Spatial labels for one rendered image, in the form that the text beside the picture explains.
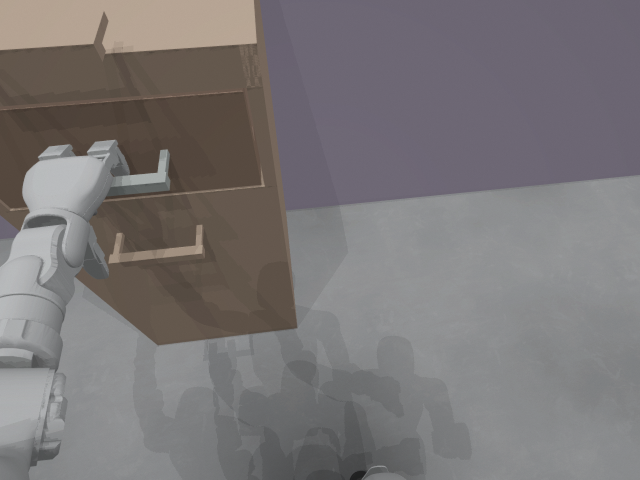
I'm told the cabinet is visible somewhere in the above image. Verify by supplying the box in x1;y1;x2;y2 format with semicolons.
0;0;297;345

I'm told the robot left forearm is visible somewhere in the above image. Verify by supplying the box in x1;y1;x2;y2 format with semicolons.
0;208;90;373

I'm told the robot left hand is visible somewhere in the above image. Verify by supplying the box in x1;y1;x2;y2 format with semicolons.
22;140;130;279

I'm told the handle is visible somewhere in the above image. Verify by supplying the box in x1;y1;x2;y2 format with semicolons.
106;149;170;197
0;33;106;69
108;245;205;268

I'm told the left robot upper arm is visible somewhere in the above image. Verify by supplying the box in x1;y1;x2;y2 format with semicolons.
0;368;68;480

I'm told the drawer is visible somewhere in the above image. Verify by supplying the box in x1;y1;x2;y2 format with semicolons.
0;88;261;209

